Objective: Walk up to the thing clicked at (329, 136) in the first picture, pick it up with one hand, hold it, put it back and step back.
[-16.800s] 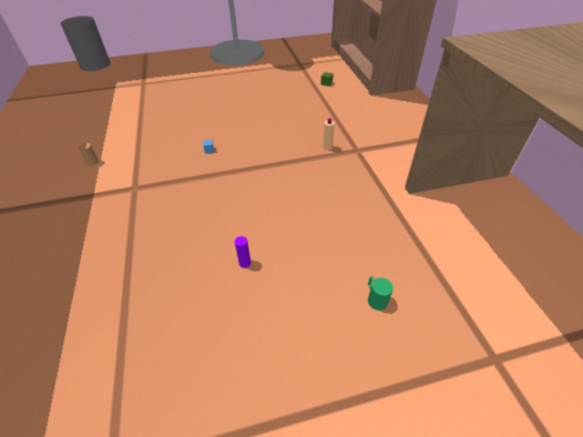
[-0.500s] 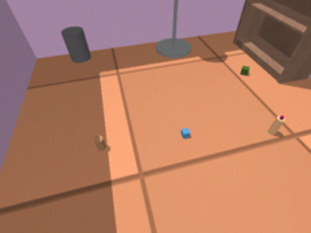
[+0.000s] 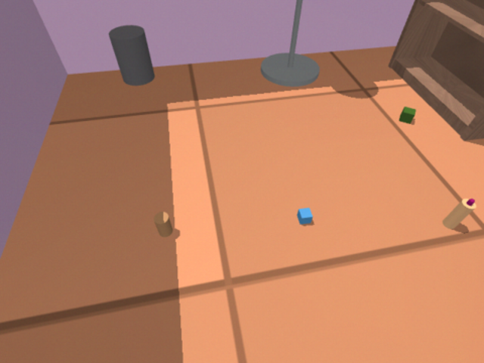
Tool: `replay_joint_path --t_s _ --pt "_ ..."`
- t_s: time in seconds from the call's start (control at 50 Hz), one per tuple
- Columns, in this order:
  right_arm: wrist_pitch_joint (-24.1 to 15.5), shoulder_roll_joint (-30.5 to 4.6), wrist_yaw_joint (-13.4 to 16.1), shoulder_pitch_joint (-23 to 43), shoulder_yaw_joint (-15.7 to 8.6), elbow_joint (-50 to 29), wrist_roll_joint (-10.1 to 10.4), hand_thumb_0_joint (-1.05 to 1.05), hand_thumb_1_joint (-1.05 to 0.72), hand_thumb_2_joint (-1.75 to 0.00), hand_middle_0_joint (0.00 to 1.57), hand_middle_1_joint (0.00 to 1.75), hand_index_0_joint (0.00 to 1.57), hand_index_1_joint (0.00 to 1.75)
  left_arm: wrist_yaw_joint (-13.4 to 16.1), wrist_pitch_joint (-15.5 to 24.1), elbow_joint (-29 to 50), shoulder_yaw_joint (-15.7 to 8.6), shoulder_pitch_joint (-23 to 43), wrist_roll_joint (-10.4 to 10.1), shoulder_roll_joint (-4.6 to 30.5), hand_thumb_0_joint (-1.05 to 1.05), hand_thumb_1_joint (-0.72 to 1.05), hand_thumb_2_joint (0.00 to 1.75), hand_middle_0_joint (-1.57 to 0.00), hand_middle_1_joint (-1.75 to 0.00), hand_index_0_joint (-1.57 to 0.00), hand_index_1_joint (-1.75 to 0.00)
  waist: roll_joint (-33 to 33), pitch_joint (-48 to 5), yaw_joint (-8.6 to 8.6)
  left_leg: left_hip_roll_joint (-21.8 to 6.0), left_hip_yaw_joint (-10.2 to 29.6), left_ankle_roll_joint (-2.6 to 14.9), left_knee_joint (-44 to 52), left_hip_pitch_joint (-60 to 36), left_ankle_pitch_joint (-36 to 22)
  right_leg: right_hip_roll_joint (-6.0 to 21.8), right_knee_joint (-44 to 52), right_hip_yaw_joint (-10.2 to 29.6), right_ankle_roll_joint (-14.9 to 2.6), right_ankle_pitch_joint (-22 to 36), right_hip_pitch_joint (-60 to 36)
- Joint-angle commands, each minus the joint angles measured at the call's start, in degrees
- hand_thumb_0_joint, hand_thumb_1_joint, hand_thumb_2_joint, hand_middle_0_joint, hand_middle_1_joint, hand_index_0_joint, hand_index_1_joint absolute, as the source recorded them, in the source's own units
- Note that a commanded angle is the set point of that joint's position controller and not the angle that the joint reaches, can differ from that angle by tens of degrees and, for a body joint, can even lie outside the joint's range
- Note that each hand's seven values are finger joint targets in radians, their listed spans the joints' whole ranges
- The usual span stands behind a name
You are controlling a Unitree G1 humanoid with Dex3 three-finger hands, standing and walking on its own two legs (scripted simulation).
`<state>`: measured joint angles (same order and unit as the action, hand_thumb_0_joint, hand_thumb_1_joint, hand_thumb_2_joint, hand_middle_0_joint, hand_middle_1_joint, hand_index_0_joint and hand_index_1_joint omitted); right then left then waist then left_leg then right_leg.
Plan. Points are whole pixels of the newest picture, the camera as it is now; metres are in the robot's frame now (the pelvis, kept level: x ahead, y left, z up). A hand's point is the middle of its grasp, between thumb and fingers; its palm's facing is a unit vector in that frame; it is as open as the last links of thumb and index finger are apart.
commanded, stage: walk up
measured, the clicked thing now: (460, 212) +0.90 -0.98 -0.66
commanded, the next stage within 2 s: none
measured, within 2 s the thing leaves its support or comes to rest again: neither
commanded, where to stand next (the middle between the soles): +0.82 -0.02 m, yaw +0 degrees
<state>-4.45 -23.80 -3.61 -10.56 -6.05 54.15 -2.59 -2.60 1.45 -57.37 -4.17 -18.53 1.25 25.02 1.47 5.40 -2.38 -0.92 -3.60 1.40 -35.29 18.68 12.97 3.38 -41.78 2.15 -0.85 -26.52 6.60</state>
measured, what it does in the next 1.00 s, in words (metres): walks ahead: right foot, then left foot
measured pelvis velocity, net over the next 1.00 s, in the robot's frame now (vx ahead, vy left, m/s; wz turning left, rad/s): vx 0.42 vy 0.01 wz -0.02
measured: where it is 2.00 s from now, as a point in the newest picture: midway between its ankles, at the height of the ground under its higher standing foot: (259, 240)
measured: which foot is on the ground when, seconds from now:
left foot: down 0.00-0.38, up 0.40-0.76, down 0.78-1.00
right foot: up 0.00-0.36, down 0.38-0.80, up 0.82-1.00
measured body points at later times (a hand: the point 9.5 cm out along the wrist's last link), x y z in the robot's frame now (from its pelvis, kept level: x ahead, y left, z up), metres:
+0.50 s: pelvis +0.21 -0.03 +0.00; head +0.22 -0.05 +0.45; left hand +0.33 +0.28 -0.09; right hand +0.24 -0.35 -0.13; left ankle +0.13 +0.09 -0.65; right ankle +0.29 -0.15 -0.72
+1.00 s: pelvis +0.42 +0.01 +0.01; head +0.44 +0.04 +0.46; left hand +0.48 +0.33 -0.12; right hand +0.47 -0.32 -0.07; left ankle +0.43 +0.12 -0.72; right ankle +0.46 -0.14 -0.67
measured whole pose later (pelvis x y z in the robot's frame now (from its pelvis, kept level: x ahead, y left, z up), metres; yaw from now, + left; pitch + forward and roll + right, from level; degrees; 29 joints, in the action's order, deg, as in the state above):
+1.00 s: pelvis +0.42 +0.01 +0.01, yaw -1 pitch -2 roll +0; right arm -5.9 -22.4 -2.3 -18.9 -2.8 48.1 -0.9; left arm -3.4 2.1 -51.9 -3.0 -16.5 0.4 25.6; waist 4.2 4.2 0.7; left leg -2.7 -7.2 1.5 -28.7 11.7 14.7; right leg 3.2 -55.5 1.4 -0.8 -19.0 28.2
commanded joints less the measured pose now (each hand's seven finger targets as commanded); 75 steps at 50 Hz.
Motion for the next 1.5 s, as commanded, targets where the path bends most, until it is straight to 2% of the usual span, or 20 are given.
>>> replay_joint_path --t_s 0.0,0.14,0.24,0.34,0.38,0.4,0.5,0.68,0.74,0.76,0.78,0.8,0.9,1.06,1.1,1.16,1.2,1.22,1.32,1.48 --pt "-0.5 -17.8 1.8 -8.9 -4.3 -3.8 2.4 0.00 -0.90 -0.90 0.20 0.30 0.20 0.30 1.1 2.5 8.2 -0.9 6.2 -1.3 12.8 0.00 0.90 0.90 -0.20 -0.30 -0.20 -0.30 -4.3 -5.6 6.45 -20.6 31.3 11.90 22.3 -23.9 14.3 -2.3 -26.0 7.5 -3.23 1.1 32.3" --pt "-1.6 -13.8 1.6 -5.9 -2.1 -7.2 2.0 0.00 -0.90 -0.90 0.20 0.30 0.20 0.30 -1.4 2.1 8.1 -1.2 4.7 -0.4 10.0 0.00 0.90 0.90 -0.20 -0.30 -0.20 -0.30 -9.2 1.3 3.61 -14.3 10.3 11.83 23.9 -13.8 -5.9 2.9 -4.9 -1.1 1.36 10.9 25.8" --pt "-1.5 -14.3 1.3 -6.2 -2.1 -8.9 2.5 0.00 -0.90 -0.90 0.20 0.30 0.20 0.30 -2.4 2.2 10.0 -2.3 9.7 -0.1 8.7 0.00 0.90 0.90 -0.20 -0.30 -0.20 -0.30 -9.1 0.5 3.64 -12.4 6.6 8.81 21.5 -7.6 -5.9 1.0 5.8 -4.4 -0.66 21.4 14.2" --pt "-1.1 -11.8 2.0 -6.8 -0.9 -10.3 2.1 0.00 -0.90 -0.90 0.20 0.30 0.20 0.30 -1.3 3.0 8.0 -4.5 -0.7 -0.1 11.2 0.00 0.90 0.90 -0.20 -0.30 -0.20 -0.30 0.7 -5.4 -3.27 -7.8 2.3 5.43 -4.0 0.5 -16.1 -2.4 10.4 -5.7 -3.40 13.2 -8.3" --pt "-0.9 -7.4 2.1 -12.1 0.9 -11.2 2.8 0.00 -0.90 -0.90 0.20 0.30 0.20 0.30 0.0 3.9 9.0 -6.1 -7.3 -0.3 19.0 0.00 0.90 0.90 -0.20 -0.30 -0.20 -0.30 15.6 -9.2 -4.05 4.5 0.9 1.22 -32.8 18.6 15.8 21.1 28.0 34.0 -11.92 -3.7 -17.2" --pt "-0.3 -12.8 2.7 -9.5 -0.6 -10.0 2.3 0.00 -0.90 -0.90 0.20 0.30 0.20 0.30 0.0 3.7 10.1 -5.7 -3.1 -1.1 18.8 0.00 0.90 0.90 -0.20 -0.30 -0.20 -0.30 6.9 -6.4 -3.56 0.5 7.2 1.56 -38.2 16.9 16.9 22.5 29.3 36.3 -16.09 -7.7 -8.2" --pt "0.2 -12.1 0.9 -14.0 -0.7 -5.7 2.3 0.00 -0.90 -0.90 0.20 0.30 0.20 0.30 0.2 4.1 12.2 -3.7 5.1 -1.1 12.2 0.00 0.90 0.90 -0.20 -0.30 -0.20 -0.30 7.3 -1.2 2.07 -4.7 6.1 0.24 -25.0 10.6 5.3 11.1 29.8 10.1 -11.68 1.9 6.1" --pt "-0.7 -10.3 -0.5 -6.2 -1.5 -7.9 1.2 0.00 -0.90 -0.90 0.20 0.30 0.20 0.30 -0.8 4.0 14.1 -3.6 4.6 -0.4 14.4 0.00 0.90 0.90 -0.20 -0.30 -0.20 -0.30 5.2 -2.1 1.07 -3.9 -0.4 -1.33 0.7 0.2 -1.9 10.4 26.4 3.5 -10.93 -1.6 11.6" --pt "-1.7 -12.8 0.6 -13.9 -2.7 -5.2 0.8 0.00 -0.90 -0.90 0.20 0.30 0.20 0.30 -0.7 3.4 14.0 -1.7 3.6 0.1 10.9 0.00 0.90 0.90 -0.20 -0.30 -0.20 -0.30 -3.8 -6.4 6.01 -1.0 -1.6 0.34 4.4 -17.2 3.0 5.8 9.5 -1.7 -7.93 2.6 19.3" --pt "-2.2 -16.9 1.5 -20.8 -3.8 -4.0 0.4 0.00 -0.90 -0.90 0.20 0.30 0.20 0.30 -0.6 3.4 14.4 -0.7 2.3 -0.1 7.4 0.00 0.90 0.90 -0.20 -0.30 -0.20 -0.30 -16.3 -9.9 9.47 -9.7 12.1 3.50 12.4 -24.3 15.3 1.3 -9.8 -6.1 -5.04 7.3 24.7" --pt "-2.5 -21.3 1.9 -20.7 -4.5 -6.0 0.5 0.00 -0.90 -0.90 0.20 0.30 0.20 0.30 -0.1 3.1 14.0 -0.7 0.7 -1.2 6.7 0.00 0.90 0.90 -0.20 -0.30 -0.20 -0.30 -19.1 -7.8 8.61 -23.8 41.3 9.15 24.1 -25.9 24.0 -7.3 -20.9 -4.6 -2.20 -3.8 37.1" --pt "-2.2 -21.3 1.8 -17.5 -4.5 -6.8 2.3 0.00 -0.90 -0.90 0.20 0.30 0.20 0.30 0.9 2.6 12.8 -1.8 2.1 -0.4 12.7 0.00 0.90 0.90 -0.20 -0.30 -0.20 -0.30 -10.4 -6.0 7.85 -26.2 42.5 13.01 23.0 -21.2 21.9 -2.7 -25.2 2.9 -2.65 -4.1 35.9" --pt "-2.4 -15.0 2.5 -10.4 -1.7 -8.4 2.5 0.00 -0.90 -0.90 0.20 0.30 0.20 0.30 0.0 2.2 8.7 -1.6 -1.9 -1.4 10.8 0.00 0.90 0.90 -0.20 -0.30 -0.20 -0.30 -10.5 -2.7 3.07 -16.1 12.2 9.70 19.0 -11.8 -9.7 1.5 -17.2 2.2 -0.49 7.4 26.8" --pt "-2.1 -15.4 2.2 -10.6 -1.7 -10.1 2.2 0.00 -0.90 -0.90 0.20 0.30 0.20 0.30 -2.2 1.8 12.0 -1.8 7.3 -0.5 7.9 0.00 0.90 0.90 -0.20 -0.30 -0.20 -0.30 -9.4 -1.4 4.39 -13.7 4.0 9.70 18.1 -9.1 -10.9 1.6 2.6 -4.6 -0.41 17.0 19.1" --pt "-1.4 -14.8 2.4 -13.2 -1.1 -10.8 2.9 0.00 -0.90 -0.90 0.20 0.30 0.20 0.30 -2.0 2.4 14.3 -2.8 10.6 0.0 8.2 0.00 0.90 0.90 -0.20 -0.30 -0.20 -0.30 -7.0 -1.4 3.98 -13.4 10.6 9.32 15.0 -4.5 -15.6 -1.8 5.4 -6.3 -0.54 12.7 13.6" --pt "-1.2 -12.8 2.9 -11.1 -0.2 -12.8 3.1 0.00 -0.90 -0.90 0.20 0.30 0.20 0.30 -1.3 2.8 12.2 -4.0 0.2 -0.2 9.6 0.00 0.90 0.90 -0.20 -0.30 -0.20 -0.30 -2.7 -7.4 -1.78 -9.1 6.8 6.00 -0.4 -1.7 -17.9 -3.1 13.3 -6.3 -2.31 17.1 -1.8" --pt "-1.3 -6.2 3.2 -15.3 2.3 -14.1 3.1 0.00 -0.90 -0.90 0.20 0.30 0.20 0.30 -0.1 3.9 13.4 -6.3 -5.4 0.5 17.8 0.00 0.90 0.90 -0.20 -0.30 -0.20 -0.30 15.2 -12.3 -3.51 2.7 0.5 1.66 -26.9 18.0 15.7 22.5 26.5 27.0 -9.18 4.5 -16.2" --pt "-0.6 -12.1 4.0 -13.7 0.7 -12.2 2.3 0.00 -0.90 -0.90 0.20 0.30 0.20 0.30 -0.2 3.4 14.1 -5.9 -2.0 -0.3 17.6 0.00 0.90 0.90 -0.20 -0.30 -0.20 -0.30 7.8 -10.8 -3.47 -0.4 5.9 2.07 -32.1 18.7 16.8 24.7 26.7 29.3 -13.59 -1.0 -10.3" --pt "-0.6 -11.7 2.2 -17.0 0.1 -7.5 2.2 0.00 -0.90 -0.90 0.20 0.30 0.20 0.30 0.0 3.3 16.3 -4.1 5.0 -0.7 11.5 0.00 0.90 0.90 -0.20 -0.30 -0.20 -0.30 8.9 -2.0 1.24 -5.7 5.0 -0.17 -22.1 13.4 6.2 13.8 26.8 3.0 -12.19 13.4 3.0" --pt "-1.1 -10.1 1.3 -12.2 -0.6 -9.0 2.1 0.00 -0.90 -0.90 0.20 0.30 0.20 0.30 -1.2 2.3 18.6 -4.4 4.7 0.2 12.6 0.00 0.90 0.90 -0.20 -0.30 -0.20 -0.30 6.9 -3.0 0.01 -2.9 -2.0 -1.07 -2.6 2.2 -2.0 13.3 24.8 -3.2 -11.16 0.1 10.1"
